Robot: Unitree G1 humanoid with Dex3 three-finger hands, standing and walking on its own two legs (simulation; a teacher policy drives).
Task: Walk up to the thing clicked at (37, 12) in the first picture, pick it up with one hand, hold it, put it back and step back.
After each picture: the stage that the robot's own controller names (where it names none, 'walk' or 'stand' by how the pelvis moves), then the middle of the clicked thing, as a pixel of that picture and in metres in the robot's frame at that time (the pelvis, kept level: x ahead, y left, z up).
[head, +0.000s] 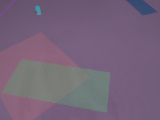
stand; (38, 10) +2.03 +0.68 -0.72
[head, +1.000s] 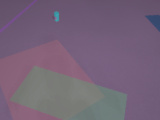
walk; (56, 16) +1.95 +0.31 -0.70
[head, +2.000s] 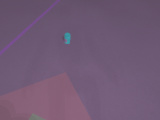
walk; (67, 38) +1.38 +0.15 -0.72
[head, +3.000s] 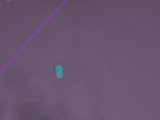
walk; (59, 71) +0.90 +0.20 -0.72
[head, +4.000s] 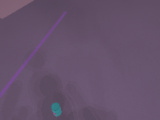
walk; (56, 109) +0.54 +0.22 -0.71
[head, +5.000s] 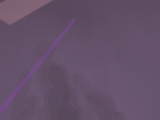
stand; out of the picture +0.40 +0.21 -0.72
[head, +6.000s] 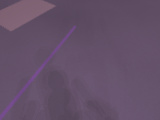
walk; out of the picture +0.37 +0.20 -0.72
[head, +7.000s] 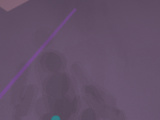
walk; out of the picture +0.39 +0.19 -0.70
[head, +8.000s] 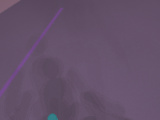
stand; out of the picture +0.40 +0.25 -0.69
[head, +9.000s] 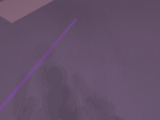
stand; out of the picture +0.42 +0.19 -0.72
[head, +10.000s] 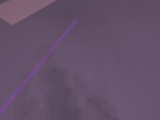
stand; out of the picture +0.42 +0.19 -0.73
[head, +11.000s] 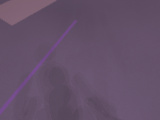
stand; out of the picture +0.42 +0.20 -0.73
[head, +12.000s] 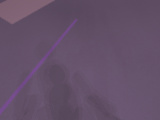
stand; out of the picture +0.41 +0.19 -0.73
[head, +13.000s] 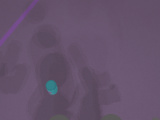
go down; (52, 87) +0.45 +0.19 -0.56
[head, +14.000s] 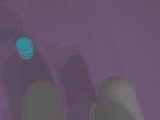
go down; (25, 48) +0.50 +0.22 -0.31
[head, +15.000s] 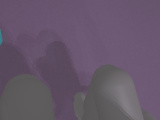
close in; out of the picture +0.49 +0.25 -0.26
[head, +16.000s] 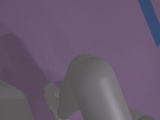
close; out of the picture +0.48 +0.28 -0.24
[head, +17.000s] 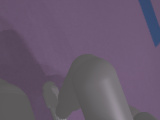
lift; out of the picture +0.47 +0.28 -0.24
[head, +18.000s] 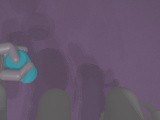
lift; (22, 67) +0.37 +0.22 -0.08
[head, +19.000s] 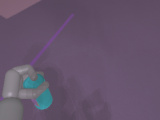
hold; (39, 92) +0.32 +0.17 +0.00
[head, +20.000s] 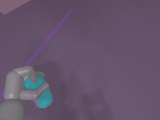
hold; (39, 92) +0.32 +0.17 -0.02
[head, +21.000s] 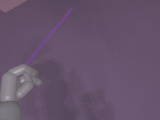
hold; out of the picture +0.08 +0.20 -0.68
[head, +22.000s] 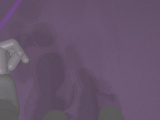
crouch; out of the picture +0.10 +0.22 -0.55
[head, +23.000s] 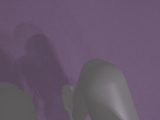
lower; out of the picture +0.12 +0.23 -0.28
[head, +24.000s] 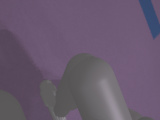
lower; out of the picture +0.11 +0.23 -0.26
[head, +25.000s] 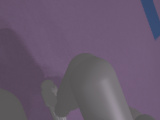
lower; out of the picture +0.11 +0.24 -0.27
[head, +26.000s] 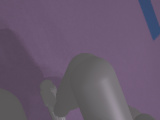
lower; out of the picture +0.11 +0.25 -0.27
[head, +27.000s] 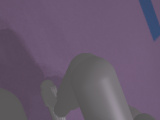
lower; out of the picture +0.11 +0.27 -0.27
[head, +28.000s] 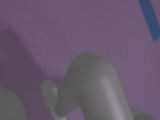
open; out of the picture +0.11 +0.28 -0.27
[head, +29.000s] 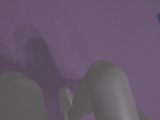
stand; out of the picture +0.12 +0.28 -0.28
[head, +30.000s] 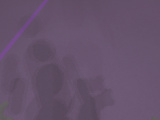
stand; out of the picture +0.09 +0.30 -0.62
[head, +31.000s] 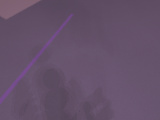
stand; out of the picture +0.08 +0.32 -0.69
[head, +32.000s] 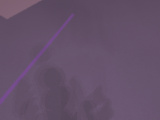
stand; out of the picture +0.07 +0.33 -0.69
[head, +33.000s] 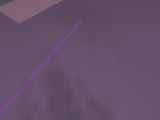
stand; out of the picture +0.09 +0.33 -0.74
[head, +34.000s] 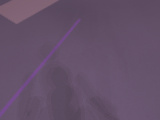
stand; out of the picture +0.08 +0.36 -0.75
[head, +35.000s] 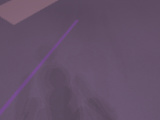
stand; out of the picture +0.08 +0.37 -0.75
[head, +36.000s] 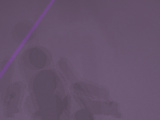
walk; out of the picture +0.17 +0.34 -0.73
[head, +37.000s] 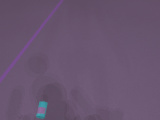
walk; (41, 109) +0.47 +0.38 -0.73
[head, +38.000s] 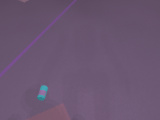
walk; (42, 92) +0.73 +0.39 -0.73
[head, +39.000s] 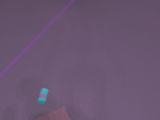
stand; (43, 95) +0.68 +0.36 -0.75
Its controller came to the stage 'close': yes
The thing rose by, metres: 0.69
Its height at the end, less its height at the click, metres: -0.02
